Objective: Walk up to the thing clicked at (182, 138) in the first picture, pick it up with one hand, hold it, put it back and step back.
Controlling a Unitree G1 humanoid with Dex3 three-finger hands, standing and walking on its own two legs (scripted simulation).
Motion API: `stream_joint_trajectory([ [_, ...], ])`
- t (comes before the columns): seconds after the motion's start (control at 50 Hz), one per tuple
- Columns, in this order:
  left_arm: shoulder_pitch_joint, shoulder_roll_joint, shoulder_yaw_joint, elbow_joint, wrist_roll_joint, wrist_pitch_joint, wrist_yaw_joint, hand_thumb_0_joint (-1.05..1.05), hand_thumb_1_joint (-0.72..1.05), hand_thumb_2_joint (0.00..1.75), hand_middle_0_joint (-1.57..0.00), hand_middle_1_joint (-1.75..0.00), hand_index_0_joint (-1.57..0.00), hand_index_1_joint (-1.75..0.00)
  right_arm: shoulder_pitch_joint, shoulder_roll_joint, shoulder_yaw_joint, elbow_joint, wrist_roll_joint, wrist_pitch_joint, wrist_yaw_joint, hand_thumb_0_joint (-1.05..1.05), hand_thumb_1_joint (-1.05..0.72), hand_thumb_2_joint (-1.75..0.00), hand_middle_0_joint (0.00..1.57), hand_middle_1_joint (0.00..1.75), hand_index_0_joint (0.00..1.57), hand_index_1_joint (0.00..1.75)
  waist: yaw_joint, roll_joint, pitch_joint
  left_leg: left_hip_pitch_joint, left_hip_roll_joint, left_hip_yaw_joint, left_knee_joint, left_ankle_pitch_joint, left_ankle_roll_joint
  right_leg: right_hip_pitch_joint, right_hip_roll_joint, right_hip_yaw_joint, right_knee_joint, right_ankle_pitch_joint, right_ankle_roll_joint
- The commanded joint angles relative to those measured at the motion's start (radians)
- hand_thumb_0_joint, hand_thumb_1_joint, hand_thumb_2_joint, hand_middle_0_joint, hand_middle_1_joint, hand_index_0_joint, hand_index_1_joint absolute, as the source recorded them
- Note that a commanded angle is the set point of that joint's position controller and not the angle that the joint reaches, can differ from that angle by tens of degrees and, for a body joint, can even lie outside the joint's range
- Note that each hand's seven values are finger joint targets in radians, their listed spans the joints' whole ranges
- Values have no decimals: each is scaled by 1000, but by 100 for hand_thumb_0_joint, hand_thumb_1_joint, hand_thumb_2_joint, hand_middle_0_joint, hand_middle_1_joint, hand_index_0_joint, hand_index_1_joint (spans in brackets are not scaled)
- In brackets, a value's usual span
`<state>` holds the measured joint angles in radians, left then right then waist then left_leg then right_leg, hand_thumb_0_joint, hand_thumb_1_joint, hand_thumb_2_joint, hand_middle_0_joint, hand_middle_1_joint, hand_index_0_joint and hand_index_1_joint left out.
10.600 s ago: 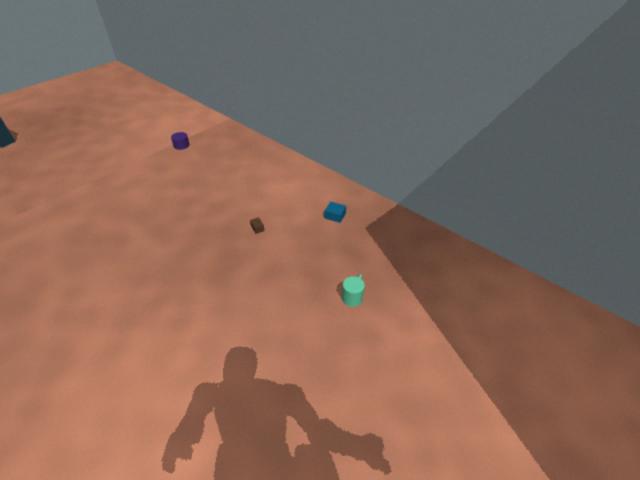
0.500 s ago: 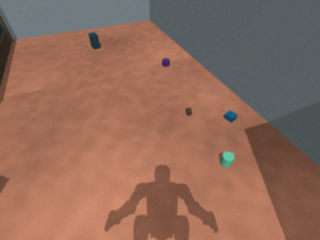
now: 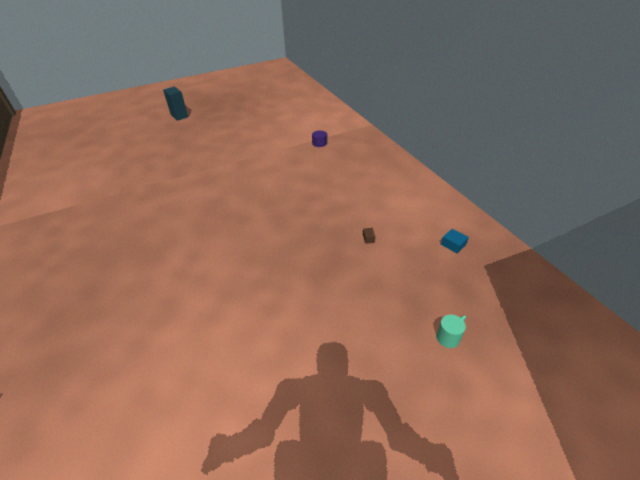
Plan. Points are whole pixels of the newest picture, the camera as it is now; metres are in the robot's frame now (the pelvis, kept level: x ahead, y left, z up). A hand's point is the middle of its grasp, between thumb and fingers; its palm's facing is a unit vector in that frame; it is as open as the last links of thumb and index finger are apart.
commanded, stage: walk up
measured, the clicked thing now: (319, 138) +2.26 +0.06 -0.73
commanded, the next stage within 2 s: none
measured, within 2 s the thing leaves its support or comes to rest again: neither
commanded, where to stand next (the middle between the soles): +0.79 +0.08 m, yaw +2 degrees
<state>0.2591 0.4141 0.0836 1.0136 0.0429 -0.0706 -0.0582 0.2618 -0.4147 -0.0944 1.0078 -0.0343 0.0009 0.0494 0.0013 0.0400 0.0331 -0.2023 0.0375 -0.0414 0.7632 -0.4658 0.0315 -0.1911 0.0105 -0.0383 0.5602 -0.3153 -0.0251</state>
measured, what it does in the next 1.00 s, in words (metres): walks ahead: left foot, then right foot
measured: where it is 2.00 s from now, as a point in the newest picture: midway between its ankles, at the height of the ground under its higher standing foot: (310, 361)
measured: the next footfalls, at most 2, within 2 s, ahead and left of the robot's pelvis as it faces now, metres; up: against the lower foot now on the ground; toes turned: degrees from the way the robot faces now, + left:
left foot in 0.32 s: +0.30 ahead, +0.13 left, +0.00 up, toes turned +5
right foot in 0.76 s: +0.44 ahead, -0.12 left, +0.00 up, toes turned -3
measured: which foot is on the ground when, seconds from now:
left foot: up 0.00-0.30, down 0.32-0.78, up 0.80-1.00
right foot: down 0.00-0.36, up 0.38-0.74, down 0.76-1.00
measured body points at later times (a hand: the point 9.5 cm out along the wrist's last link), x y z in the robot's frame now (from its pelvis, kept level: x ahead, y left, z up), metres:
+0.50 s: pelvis +0.19 +0.03 +0.00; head +0.21 +0.05 +0.45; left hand +0.23 +0.35 -0.13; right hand +0.32 -0.27 -0.09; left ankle +0.26 +0.13 -0.73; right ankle +0.14 -0.11 -0.65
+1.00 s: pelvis +0.39 +0.00 +0.01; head +0.41 -0.02 +0.46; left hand +0.43 +0.33 -0.08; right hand +0.47 -0.31 -0.13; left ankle +0.42 +0.15 -0.68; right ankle +0.40 -0.12 -0.73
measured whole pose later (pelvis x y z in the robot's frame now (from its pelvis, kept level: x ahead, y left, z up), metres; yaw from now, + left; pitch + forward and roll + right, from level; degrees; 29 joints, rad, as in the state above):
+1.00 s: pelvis +0.39 +0.00 +0.01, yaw +2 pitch -2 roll -1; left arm 0.33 0.38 0.04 0.86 0.01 -0.10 -0.04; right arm 0.30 -0.43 -0.06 0.88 -0.01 -0.03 0.07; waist 0.02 0.09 0.07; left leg -0.46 0.03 -0.06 0.94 -0.35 0.00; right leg -0.18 -0.03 -0.09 0.47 -0.25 -0.02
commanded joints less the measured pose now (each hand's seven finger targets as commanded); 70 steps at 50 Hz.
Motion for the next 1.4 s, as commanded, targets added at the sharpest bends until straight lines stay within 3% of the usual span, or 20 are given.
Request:
stream_joint_trajectory([
  [0.0,37,283,59,-105,-25,-34,35,0,90,90,-20,-30,-20,-30,-109,-187,-26,-134,25,-48,-2,0,-90,-90,20,30,20,30,47,-73,123,-504,-10,-142,298,87,4,260,-320,454,-396,-28,-133],
  [0.08,28,225,44,-141,-38,-35,42,0,90,90,-20,-30,-20,-30,-55,-173,-20,-127,18,-42,13,0,-90,-90,20,30,20,30,23,-159,69,-382,-6,-65,132,174,-28,242,-230,158,-335,418,-118],
  [0.2,52,252,50,-179,-28,-25,41,0,90,90,-20,-30,-20,-30,-171,-148,-20,-211,11,-43,33,0,-90,-90,20,30,20,30,56,-168,73,-252,14,56,-158,330,-10,181,-228,66,-301,463,-127],
  [0.3,69,234,25,-202,-44,-18,50,0,90,90,-20,-30,-20,-30,81,-196,-64,-166,-9,-56,18,0,-90,-90,20,30,20,30,-79,-6,-61,200,-42,108,-254,309,85,10,-169,-11,158,589,-95],
  [0.32,120,180,12,-211,-56,-14,49,0,90,90,-20,-30,-20,-30,194,-263,-94,-162,-21,-60,9,0,-90,-90,20,30,20,30,-124,153,-148,384,108,-140,-317,154,161,-193,-61,-59,449,378,-47],
  [0.34,144,176,20,-218,-68,-12,53,0,90,90,-20,-30,-20,-30,241,-333,-105,-179,-1,-67,3,0,-90,-90,20,30,20,30,-133,243,-215,483,352,-644,-455,76,291,-395,124,37,681,-177,-24],
  [0.36,93,244,20,-209,-50,-11,59,0,90,90,-20,-30,-20,-30,178,-318,-111,-197,39,-66,-1,0,-90,-90,20,30,20,30,-115,80,-206,364,368,-648,-511,-14,305,-366,31,170,749,-219,-49],
  [0.46,186,200,12,-156,-43,-2,21,0,90,90,-20,-30,-20,-30,-19,-204,-43,-251,32,-82,-9,0,-90,-90,20,30,20,30,9,66,40,-54,199,-121,-555,134,166,-240,-77,109,489,-28,-6],
  [0.54,100,183,21,-191,-23,-4,2,0,90,90,-20,-30,-20,-30,21,-241,-54,-264,25,-95,4,0,-90,-90,20,30,20,30,-20,120,61,-46,236,-122,-586,41,224,-266,-113,34,238,-25,27],
  [0.72,118,202,54,-162,-15,-31,3,0,90,90,-20,-30,-20,-30,-15,-210,-31,-291,27,-75,14,0,-90,-90,20,30,20,30,47,2,15,-174,145,-17,-326,12,120,71,-32,-31,-26,113,-4],
  [0.74,179,230,64,-151,-14,-42,16,0,90,90,-20,-30,-20,-30,18,-165,-10,-288,25,-73,11,0,-90,-90,20,30,20,30,79,-93,-23,-250,102,27,-148,68,92,209,-62,43,-92,5,-28],
  [0.78,242,353,83,-156,-24,-54,32,0,90,90,-20,-30,-20,-30,28,-173,-3,-288,26,-66,0,0,-90,-90,20,30,20,30,105,-272,-13,-489,-69,39,322,-92,14,246,-438,679,-343,-209,-205],
  [0.96,88,272,49,-229,-37,-52,39,0,90,90,-20,-30,-20,-30,56,-182,-18,-208,21,-51,19,0,-90,-90,20,30,20,30,29,-186,43,-354,23,-17,102,157,-41,59,-294,155,-316,156,-208],
  [1.08,133,270,37,-230,-38,-39,34,0,90,90,-20,-30,-20,-30,-88,-151,-22,-256,1,-67,33,0,-90,-90,20,30,20,30,47,-165,43,-187,8,118,-167,254,-14,16,-250,99,-219,293,-160],
  [1.14,82,248,19,-255,-38,-32,39,0,90,90,-20,-30,-20,-30,117,-202,-52,-198,2,-77,21,0,-90,-90,20,30,20,30,-81,-46,-61,161,-15,116,-234,286,17,-131,-205,64,57,315,-113],
  [1.16,126,181,-6,-266,-45,-29,41,0,90,90,-20,-30,-20,-30,217,-277,-77,-179,-11,-81,9,0,-90,-90,20,30,20,30,-123,171,-124,290,105,-51,-353,91,59,-242,-105,-16,345,224,-78],
  [1.18,147,136,-16,-271,-53,-24,43,0,90,90,-20,-30,-20,-30,223,-342,-92,-206,-4,-84,-1,0,-90,-90,20,30,20,30,-121,283,-113,338,352,-493,-514,-91,125,-464,53,21,512,-178,-27],
  [1.2,137,239,8,-239,-46,-18,58,0,90,90,-20,-30,-20,-30,180,-360,-98,-222,32,-79,-3,0,-90,-90,20,30,20,30,-112,145,-100,232,430,-554,-531,-99,220,-430,-5,125,623,-224,-36],
  [1.28,205,228,12,-166,-53,-10,43,0,90,90,-20,-30,-20,-30,6,-232,-39,-263,37,-84,-10,0,-90,-90,20,30,20,30,-7,132,45,14,280,-144,-528,171,163,-357,-93,108,544,-52,-19],
  [1.38,121,185,7,-195,-36,-2,20,0,90,90,-20,-30,-20,-30,38,-241,-39,-272,23,-89,-11,0,-90,-90,20,30,20,30,-39,130,51,36,256,-26,-528,228,197,-336,-88,55,306,-13,22],
])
